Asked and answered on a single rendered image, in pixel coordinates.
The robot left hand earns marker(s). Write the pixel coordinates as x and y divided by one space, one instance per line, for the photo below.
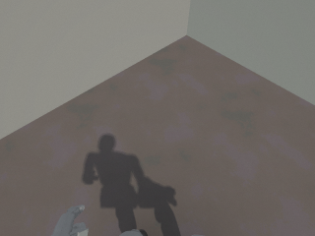
66 222

